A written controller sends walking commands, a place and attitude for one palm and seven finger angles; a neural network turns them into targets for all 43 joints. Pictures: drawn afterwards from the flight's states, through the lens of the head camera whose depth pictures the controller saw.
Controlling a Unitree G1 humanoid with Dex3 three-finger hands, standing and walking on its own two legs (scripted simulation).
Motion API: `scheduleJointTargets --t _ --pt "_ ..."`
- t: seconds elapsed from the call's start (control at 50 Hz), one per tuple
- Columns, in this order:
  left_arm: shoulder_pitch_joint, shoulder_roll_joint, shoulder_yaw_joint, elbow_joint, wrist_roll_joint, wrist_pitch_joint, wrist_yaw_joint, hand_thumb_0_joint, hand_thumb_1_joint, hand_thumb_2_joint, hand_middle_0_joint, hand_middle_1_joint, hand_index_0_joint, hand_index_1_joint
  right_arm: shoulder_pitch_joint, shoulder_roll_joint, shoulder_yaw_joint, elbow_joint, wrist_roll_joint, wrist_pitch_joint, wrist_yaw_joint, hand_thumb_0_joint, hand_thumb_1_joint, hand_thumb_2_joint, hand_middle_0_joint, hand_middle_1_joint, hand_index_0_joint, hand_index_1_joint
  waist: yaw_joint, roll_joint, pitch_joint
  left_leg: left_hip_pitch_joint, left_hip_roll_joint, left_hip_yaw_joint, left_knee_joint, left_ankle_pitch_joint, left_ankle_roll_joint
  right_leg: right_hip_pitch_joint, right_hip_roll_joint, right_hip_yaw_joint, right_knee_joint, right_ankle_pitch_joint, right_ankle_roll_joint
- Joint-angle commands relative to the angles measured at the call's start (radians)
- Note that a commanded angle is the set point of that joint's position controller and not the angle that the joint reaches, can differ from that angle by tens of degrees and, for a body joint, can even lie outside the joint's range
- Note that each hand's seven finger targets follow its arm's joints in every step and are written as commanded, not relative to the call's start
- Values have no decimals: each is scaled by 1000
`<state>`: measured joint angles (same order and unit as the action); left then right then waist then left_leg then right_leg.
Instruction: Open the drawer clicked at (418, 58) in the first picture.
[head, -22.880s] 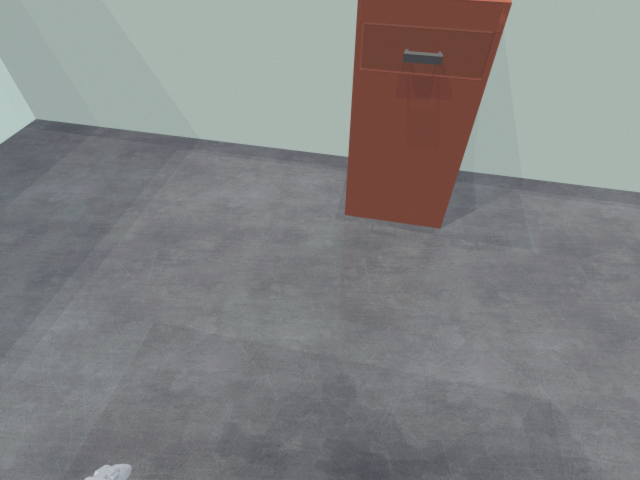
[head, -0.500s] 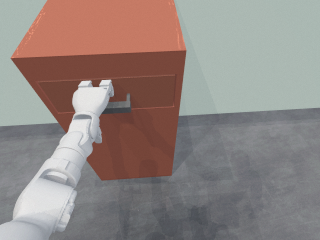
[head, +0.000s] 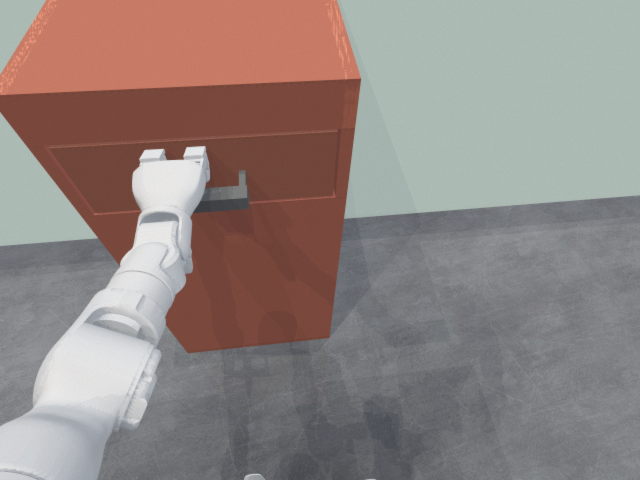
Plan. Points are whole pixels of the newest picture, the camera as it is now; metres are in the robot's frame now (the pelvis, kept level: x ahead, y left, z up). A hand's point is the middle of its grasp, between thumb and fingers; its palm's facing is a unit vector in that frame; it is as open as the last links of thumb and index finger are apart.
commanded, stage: lower the fingers behind the handle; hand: left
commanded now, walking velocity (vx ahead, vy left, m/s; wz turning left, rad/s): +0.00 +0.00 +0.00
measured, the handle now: (207, 189) +0.53 +0.14 +0.03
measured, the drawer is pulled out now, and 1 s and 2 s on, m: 0.00 0.00 0.00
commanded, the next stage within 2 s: lift the fingers back up to retry in 0.56 s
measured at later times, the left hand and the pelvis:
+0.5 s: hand (180, 211) +0.48 +0.17 +0.03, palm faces +0.01 +0.02 -1.00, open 13.6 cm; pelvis -0.02 +0.01 -0.02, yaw +0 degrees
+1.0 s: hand (179, 208) +0.48 +0.17 +0.04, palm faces -0.02 -0.03 -1.00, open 13.5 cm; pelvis -0.01 +0.02 +0.00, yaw +0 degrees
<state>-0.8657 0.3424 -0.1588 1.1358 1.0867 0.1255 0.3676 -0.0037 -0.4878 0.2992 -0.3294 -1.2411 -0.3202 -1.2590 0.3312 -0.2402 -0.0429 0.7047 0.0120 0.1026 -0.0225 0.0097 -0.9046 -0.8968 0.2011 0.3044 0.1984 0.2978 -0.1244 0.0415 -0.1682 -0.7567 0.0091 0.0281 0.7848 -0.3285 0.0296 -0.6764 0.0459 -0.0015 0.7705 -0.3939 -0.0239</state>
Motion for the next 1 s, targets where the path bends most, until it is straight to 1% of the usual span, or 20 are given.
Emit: scheduleJointTargets --t 0.0,0.06,0.14,0.18,0.26,0.3,0.32,0.36,0.42,0.44,0.46,0.5,0.56,0.62,0.68,0.7,0.8,0.86,0.92,0.98 --pt "-428 189 57 -144 -18 -24 9 0 -500 300 -300 -1200 -300 -1200 104 -151 -54 -69 -3 -34 -18 0 -900 -900 200 300 200 300 -35 -58 -279 224 -26 -12 -32 145 22 20 15 8 -99 189 -3" --pt "-410 119 3 -103 -7 -18 17 0 -500 300 -300 -1200 -300 -1200 119 -147 -56 -60 -3 -43 -13 0 -900 -900 200 300 200 300 -46 -31 -268 227 -21 -19 -19 126 18 -57 20 -1 -83 151 -5" --pt "-435 111 2 -76 -3 6 38 0 -500 300 -300 -1200 -300 -1200 131 -150 -59 -43 -9 -48 -6 0 -900 -900 200 300 200 300 -50 -24 -290 214 -19 -29 0 119 17 -94 23 -8 -60 136 -8" --pt "-437 133 14 -58 -6 28 40 0 -500 300 -300 -1200 -300 -1200 129 -155 -55 -45 -8 -44 -7 0 -900 -900 200 300 200 300 -52 -44 -271 190 -20 -30 -3 102 17 -90 24 -8 -62 124 -6" --pt "-470 132 5 -60 -13 56 34 0 -500 300 -300 -1200 -300 -1200 129 -155 -49 -47 -7 -42 -9 0 -900 -900 200 300 200 300 -52 -22 -291 200 -19 -32 -10 77 17 -96 25 -12 -61 101 -5" --pt "-491 153 15 -49 -15 63 27 0 -500 300 -300 -1200 -300 -1200 127 -158 -46 -46 -7 -39 -14 0 -900 -900 200 300 200 300 -63 -40 -273 187 -19 -38 -12 59 19 -97 25 -12 -66 90 -5" --pt "-502 141 -1 -55 -13 60 22 0 -500 300 -300 -1200 -300 -1200 127 -157 -44 -47 -6 -41 -16 0 -900 -900 200 300 200 300 -68 -33 -274 191 -16 -41 -14 48 18 -112 24 -13 -60 81 -3" --pt "-462 121 -7 -43 -20 60 15 0 -500 300 -300 -1200 -300 -1200 123 -154 -42 -55 -6 -44 -18 0 -900 -900 200 300 200 300 -59 -41 -264 192 -16 -38 -18 40 19 -110 25 -15 -65 74 -3" --pt "-499 176 23 -56 -18 46 7 0 -500 300 -300 -1200 -300 -1200 127 -159 -38 -57 -6 -48 -26 0 -900 -900 200 300 200 300 -63 -42 -269 174 -16 -39 -16 21 21 -106 21 -10 -61 64 0" --pt "-464 173 26 -41 -18 45 5 0 -500 300 -300 -1200 -300 -1200 129 -156 -36 -62 -4 -48 -26 0 -900 -900 200 300 200 300 -52 -52 -274 168 -18 -40 -15 21 22 -98 23 -12 -59 59 -2" --pt "-462 155 10 -40 -20 43 2 0 -500 300 -300 -1200 -300 -1200 126 -154 -35 -65 -4 -50 -27 0 -900 -900 200 300 200 300 -58 -39 -254 170 -16 -38 -15 17 21 -115 22 -14 -62 56 -2" --pt "-478 177 32 -54 -21 32 2 0 -500 300 -300 -1200 -300 -1200 133 -158 -37 -62 -5 -53 -27 0 -900 -900 200 300 200 300 -55 -51 -269 176 -12 -46 -15 27 19 -112 22 -16 -54 62 -4" --pt "-448 144 15 -62 -21 24 7 0 -500 300 -300 -1200 -300 -1200 130 -153 -40 -70 -5 -56 -25 0 -900 -900 200 300 200 300 -46 -37 -279 194 -11 -47 -13 27 17 -127 25 -19 -49 57 -5" --pt "-484 138 8 -79 -19 21 18 0 -500 300 -300 -1200 -300 -1200 134 -156 -43 -63 -5 -60 -23 0 -900 -900 200 300 200 300 -56 -31 -279 203 -7 -56 -13 21 15 -151 24 -20 -44 53 -5" --pt "-512 146 18 -128 -22 28 30 0 -500 300 -300 -1200 -300 -1200 131 -154 -47 -64 -6 -59 -18 0 -900 -900 200 300 200 300 -43 7 -325 251 -6 -58 -22 47 10 -130 26 -22 -45 69 -9" --pt "-529 147 20 -147 -27 31 31 0 -500 300 -300 -1200 -300 -1200 128 -155 -50 -65 -6 -57 -19 0 -900 -900 200 300 200 300 -48 -6 -342 275 -4 -66 -24 62 10 -124 27 -23 -49 76 -9" --pt "-608 162 22 -227 -32 35 36 0 -500 300 -300 -1200 -300 -1200 122 -154 -52 -57 -3 -53 -23 0 -900 -900 200 300 200 300 -46 28 -379 352 -2 -67 -46 122 8 -83 29 -25 -72 116 -10" --pt "-595 145 13 -252 -34 28 34 0 -500 300 -300 -1200 -300 -1200 116 -149 -52 -58 -1 -57 -27 0 -900 -900 200 300 200 300 -40 35 -367 396 0 -68 -63 148 7 -73 31 -29 -89 128 -10" --pt "-604 148 16 -334 -34 1 27 0 -500 300 -300 -1200 -300 -1200 115 -147 -58 -57 -3 -62 -29 0 -900 -900 200 300 200 300 -29 65 -419 474 3 -70 -65 239 4 -44 33 -30 -96 178 -14" --pt "-570 166 40 -381 -36 -19 27 0 -500 300 -300 -1200 -300 -1200 110 -147 -61 -56 -4 -63 -29 0 -900 -900 200 300 200 300 -14 42 -426 499 2 -61 -70 306 6 8 36 -30 -111 224 -13"
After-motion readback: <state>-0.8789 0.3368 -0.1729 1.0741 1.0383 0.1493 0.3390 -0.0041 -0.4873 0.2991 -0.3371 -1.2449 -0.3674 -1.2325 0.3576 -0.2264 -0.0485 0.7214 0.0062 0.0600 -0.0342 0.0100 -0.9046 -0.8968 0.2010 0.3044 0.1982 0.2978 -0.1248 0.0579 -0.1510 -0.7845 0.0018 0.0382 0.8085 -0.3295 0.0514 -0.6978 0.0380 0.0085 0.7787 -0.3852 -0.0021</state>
